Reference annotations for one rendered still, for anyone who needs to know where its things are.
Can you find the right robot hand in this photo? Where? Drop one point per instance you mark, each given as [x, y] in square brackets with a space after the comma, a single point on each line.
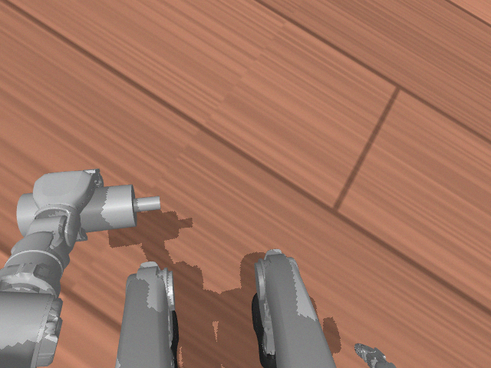
[373, 357]

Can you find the bottle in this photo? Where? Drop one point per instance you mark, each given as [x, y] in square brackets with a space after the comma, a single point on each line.
[111, 207]

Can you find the left robot arm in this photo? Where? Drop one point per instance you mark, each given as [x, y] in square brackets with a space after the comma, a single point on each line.
[30, 309]

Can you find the left robot hand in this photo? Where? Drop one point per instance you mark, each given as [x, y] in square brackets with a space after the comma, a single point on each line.
[71, 188]

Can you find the right robot foot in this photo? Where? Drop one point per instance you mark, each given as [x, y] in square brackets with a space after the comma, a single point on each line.
[266, 360]

